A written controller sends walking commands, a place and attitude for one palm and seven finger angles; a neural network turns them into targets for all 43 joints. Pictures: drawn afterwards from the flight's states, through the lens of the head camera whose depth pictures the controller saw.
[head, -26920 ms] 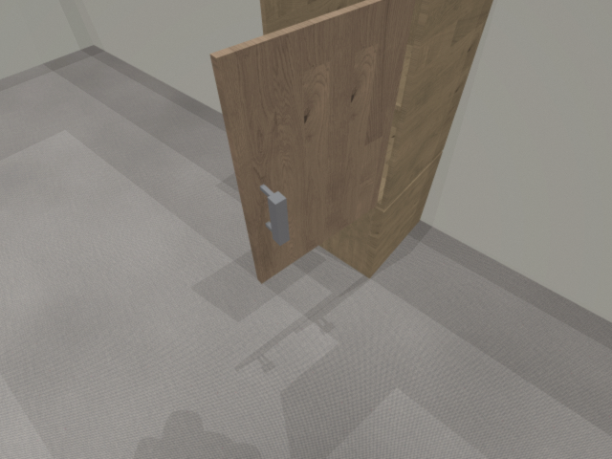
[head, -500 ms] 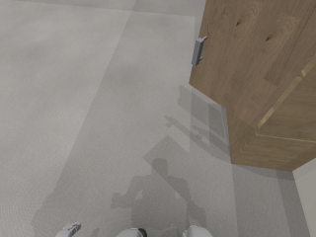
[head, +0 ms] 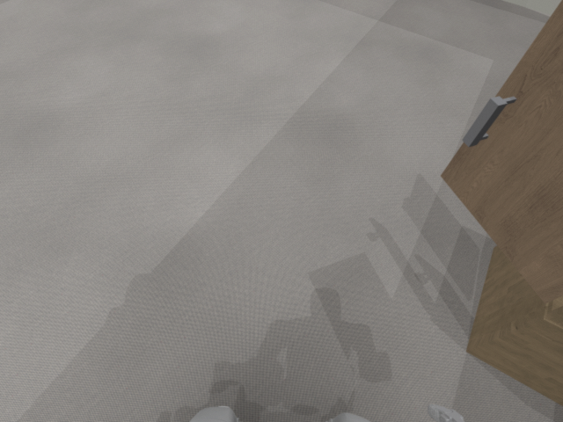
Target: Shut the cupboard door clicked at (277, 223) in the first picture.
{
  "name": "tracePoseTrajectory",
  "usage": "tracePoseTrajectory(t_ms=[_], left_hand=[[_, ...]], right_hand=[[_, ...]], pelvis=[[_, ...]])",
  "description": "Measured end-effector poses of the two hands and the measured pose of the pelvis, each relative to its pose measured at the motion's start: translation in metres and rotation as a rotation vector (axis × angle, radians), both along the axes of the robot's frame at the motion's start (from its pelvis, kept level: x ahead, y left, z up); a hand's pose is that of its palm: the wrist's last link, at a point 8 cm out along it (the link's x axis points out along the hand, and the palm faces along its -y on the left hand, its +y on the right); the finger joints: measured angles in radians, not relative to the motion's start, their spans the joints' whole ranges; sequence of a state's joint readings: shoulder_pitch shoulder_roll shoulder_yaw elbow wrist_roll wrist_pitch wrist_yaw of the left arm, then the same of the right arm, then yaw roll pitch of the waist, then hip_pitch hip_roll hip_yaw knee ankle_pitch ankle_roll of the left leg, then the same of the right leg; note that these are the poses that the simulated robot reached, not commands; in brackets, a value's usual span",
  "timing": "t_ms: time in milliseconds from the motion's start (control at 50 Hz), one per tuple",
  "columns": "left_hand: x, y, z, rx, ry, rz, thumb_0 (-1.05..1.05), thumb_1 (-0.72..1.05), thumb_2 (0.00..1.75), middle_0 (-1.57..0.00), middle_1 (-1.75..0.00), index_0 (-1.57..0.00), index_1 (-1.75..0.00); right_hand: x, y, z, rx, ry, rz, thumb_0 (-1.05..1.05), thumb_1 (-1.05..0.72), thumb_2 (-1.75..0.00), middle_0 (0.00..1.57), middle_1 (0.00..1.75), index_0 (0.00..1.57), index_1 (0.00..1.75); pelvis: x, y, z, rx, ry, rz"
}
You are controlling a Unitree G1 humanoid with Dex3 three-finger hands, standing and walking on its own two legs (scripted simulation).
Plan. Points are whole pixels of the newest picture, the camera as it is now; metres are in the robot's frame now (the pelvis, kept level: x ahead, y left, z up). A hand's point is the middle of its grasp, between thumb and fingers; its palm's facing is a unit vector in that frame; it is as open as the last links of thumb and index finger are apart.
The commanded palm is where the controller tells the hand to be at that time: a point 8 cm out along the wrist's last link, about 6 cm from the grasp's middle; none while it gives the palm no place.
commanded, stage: walk to a spot facing it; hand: left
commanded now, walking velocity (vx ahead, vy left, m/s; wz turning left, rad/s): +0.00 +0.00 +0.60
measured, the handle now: (490, 121) +0.78 -0.45 -0.07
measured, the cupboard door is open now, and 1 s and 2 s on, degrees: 52 52 52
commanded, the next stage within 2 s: turn to face it in 1.42 s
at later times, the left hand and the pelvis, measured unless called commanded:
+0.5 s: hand out of the picture +0.01 +0.16 -0.14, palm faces +0.35 -0.91 -0.23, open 7.4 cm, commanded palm none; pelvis +0.04 -0.03 +0.02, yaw +20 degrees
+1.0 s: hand (95, 369) +0.18 +0.30 -0.13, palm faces +0.53 -0.82 -0.22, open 7.4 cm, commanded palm none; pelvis +0.18 +0.06 +0.02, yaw +33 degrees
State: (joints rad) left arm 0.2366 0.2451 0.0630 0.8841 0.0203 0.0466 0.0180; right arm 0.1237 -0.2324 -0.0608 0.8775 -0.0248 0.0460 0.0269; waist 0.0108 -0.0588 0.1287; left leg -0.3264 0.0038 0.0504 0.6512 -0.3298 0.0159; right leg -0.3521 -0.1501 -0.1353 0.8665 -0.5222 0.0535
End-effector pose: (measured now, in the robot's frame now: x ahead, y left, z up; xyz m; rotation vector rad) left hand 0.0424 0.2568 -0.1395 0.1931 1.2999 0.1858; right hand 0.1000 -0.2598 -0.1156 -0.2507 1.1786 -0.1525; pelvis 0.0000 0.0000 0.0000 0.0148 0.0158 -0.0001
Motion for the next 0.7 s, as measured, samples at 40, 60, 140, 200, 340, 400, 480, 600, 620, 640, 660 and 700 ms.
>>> tracePoseTrajectory(t_ms=[40,60,140,200,340,400,480,600,620,640,660,700], left_hand=[[-0.007,0.005,0.002,0.01,0.021,0.029,0.01,0.9,0.9,-0.2,-0.3,-0.2,-0.3],[-0.009,0.007,0.004,0.014,0.021,0.042,0.01,0.9,0.9,-0.2,-0.3,-0.2,-0.3],[-0.006,0.006,0.018,0.026,-0.025,0.078,0.01,0.91,0.9,-0.2,-0.3,-0.2,-0.3],[0.001,0.0,0.027,0.041,-0.075,0.096,0.01,0.91,0.9,-0.2,-0.3,-0.2,-0.3],[-0.015,-0.025,0.036,0.077,-0.14,0.177,0.01,0.91,0.9,-0.2,-0.3,-0.2,-0.3],[-0.032,-0.037,0.038,0.052,-0.095,0.233,0.01,0.91,0.9,-0.2,-0.3,-0.2,-0.3],[-0.049,-0.049,0.036,0.007,-0.046,0.308,0.01,0.9,0.9,-0.2,-0.3,-0.2,-0.3],[-0.08,-0.052,0.019,-0.057,0.022,0.458,0.01,0.9,0.9,-0.2,-0.3,-0.2,-0.3],[-0.087,-0.05,0.014,-0.067,0.039,0.482,0.01,0.9,0.9,-0.2,-0.3,-0.2,-0.3],[-0.093,-0.047,0.009,-0.076,0.058,0.502,0.01,0.9,0.9,-0.2,-0.3,-0.2,-0.3],[-0.099,-0.043,0.002,-0.085,0.08,0.518,0.01,0.9,0.9,-0.2,-0.3,-0.2,-0.3],[-0.103,-0.033,-0.004,-0.095,0.129,0.524,0.01,0.9,0.9,-0.2,-0.3,-0.2,-0.3]], right_hand=[[0.007,0.006,0.004,-0.004,-0.013,0.029,0.01,-0.9,-0.89,0.2,0.3,0.2,0.3],[0.009,0.008,0.006,-0.004,-0.013,0.041,0.01,-0.9,-0.89,0.2,0.3,0.2,0.3],[0.012,0.011,0.007,0.01,0.005,0.082,0.01,-0.9,-0.89,0.2,0.3,0.2,0.3],[0.013,0.006,0.001,0.028,0.023,0.103,0.01,-0.9,-0.89,0.2,0.3,0.2,0.3],[0.034,-0.013,-0.017,0.054,0.066,0.164,0.01,-0.9,-0.89,0.2,0.3,0.2,0.3],[0.05,-0.011,-0.007,0.062,0.071,0.195,0.01,-0.9,-0.89,0.2,0.3,0.2,0.3],[0.076,0.002,0.005,0.064,0.077,0.255,0.01,-0.9,-0.89,0.2,0.3,0.2,0.3],[0.136,0.054,0.007,0.046,0.072,0.42,0.01,-0.9,-0.9,0.2,0.3,0.2,0.3],[0.148,0.066,0.007,0.043,0.058,0.449,0.01,-0.9,-0.9,0.2,0.3,0.2,0.3],[0.161,0.078,0.005,0.04,0.034,0.477,0.01,-0.9,-0.9,0.2,0.3,0.2,0.3],[0.173,0.09,0.003,0.037,0.001,0.498,0.01,-0.9,-0.9,0.2,0.3,0.2,0.3],[0.19,0.108,0.004,0.037,-0.053,0.516,0.01,-0.9,-0.9,0.2,0.3,0.2,0.3]], pelvis=[[-0.001,-0.001,0.003,-0.008,-0.001,0.021],[-0.001,-0.002,0.006,-0.012,-0.001,0.033],[-0.002,-0.009,0.012,-0.023,-0.004,0.075],[-0.001,-0.018,0.013,-0.025,-0.004,0.11],[0.012,-0.038,0.006,-0.009,-0.012,0.216],[0.022,-0.038,0.015,-0.003,-0.009,0.262],[0.037,-0.034,0.023,0.006,0.003,0.33],[0.059,-0.011,0.018,-0.004,0.009,0.428],[0.063,-0.005,0.015,-0.005,0.008,0.441],[0.068,0.003,0.01,-0.005,0.007,0.45],[0.071,0.01,0.004,-0.012,0.006,0.455],[0.077,0.019,0.0,-0.007,-0.004,0.464]])
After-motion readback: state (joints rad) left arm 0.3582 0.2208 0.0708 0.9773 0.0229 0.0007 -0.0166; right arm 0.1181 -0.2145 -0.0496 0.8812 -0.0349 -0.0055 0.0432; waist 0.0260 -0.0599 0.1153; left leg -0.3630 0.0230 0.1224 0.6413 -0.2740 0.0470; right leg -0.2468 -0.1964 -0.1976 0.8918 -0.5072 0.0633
